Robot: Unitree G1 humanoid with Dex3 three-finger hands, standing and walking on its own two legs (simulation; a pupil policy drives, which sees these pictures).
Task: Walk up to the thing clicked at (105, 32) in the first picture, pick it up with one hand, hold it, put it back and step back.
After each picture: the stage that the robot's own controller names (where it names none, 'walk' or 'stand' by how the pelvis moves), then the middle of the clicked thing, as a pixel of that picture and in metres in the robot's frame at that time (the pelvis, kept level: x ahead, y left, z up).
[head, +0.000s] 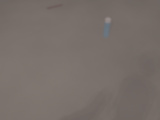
stand; (106, 27) +1.59 -0.30 -0.65
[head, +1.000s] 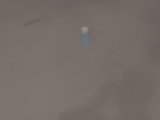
walk; (85, 37) +1.48 +0.08 -0.63
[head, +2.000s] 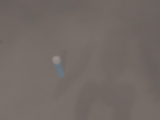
walk; (58, 67) +0.95 +0.32 -0.65
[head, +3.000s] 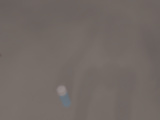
walk; (64, 96) +0.61 +0.25 -0.65
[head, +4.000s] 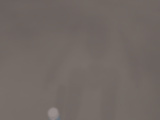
stand; (55, 119) +0.45 +0.20 -0.63
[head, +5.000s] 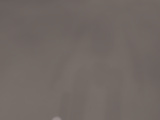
stand; out of the picture +0.41 +0.18 -0.65
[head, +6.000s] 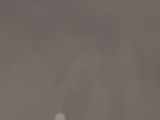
stand; out of the picture +0.42 +0.17 -0.65
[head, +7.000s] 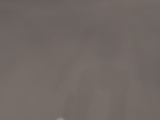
stand; out of the picture +0.41 +0.17 -0.65
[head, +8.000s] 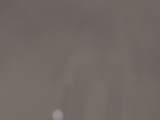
walk; out of the picture +0.43 +0.18 -0.65
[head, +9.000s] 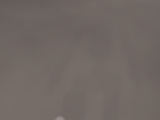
stand; out of the picture +0.43 +0.18 -0.65
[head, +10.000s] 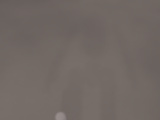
stand; out of the picture +0.44 +0.17 -0.66
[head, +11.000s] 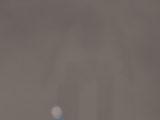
stand; (58, 117) +0.44 +0.19 -0.65
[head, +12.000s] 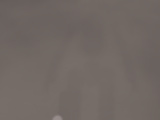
stand; out of the picture +0.42 +0.18 -0.66
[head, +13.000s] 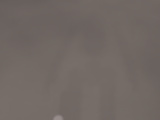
stand; out of the picture +0.42 +0.18 -0.66
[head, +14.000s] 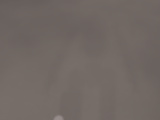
go down; out of the picture +0.43 +0.18 -0.66
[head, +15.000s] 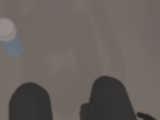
go down; (10, 40) +0.51 +0.23 -0.26
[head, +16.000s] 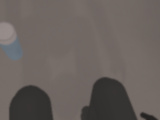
approach; (10, 44) +0.50 +0.24 -0.26
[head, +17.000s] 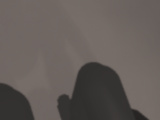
close in; out of the picture +0.49 +0.28 -0.17
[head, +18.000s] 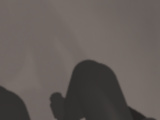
close; out of the picture +0.49 +0.30 -0.17
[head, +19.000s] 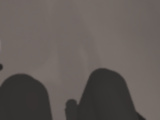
lift; out of the picture +0.38 +0.25 -0.14
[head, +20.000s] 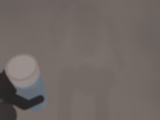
lift; (31, 88) +0.32 +0.17 +0.04
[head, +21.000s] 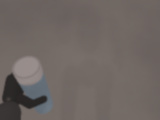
hold; (36, 89) +0.32 +0.16 +0.03
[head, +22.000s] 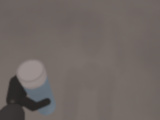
hold; (40, 91) +0.31 +0.15 +0.03
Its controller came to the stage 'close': yes
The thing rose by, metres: 0.68
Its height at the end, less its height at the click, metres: +0.53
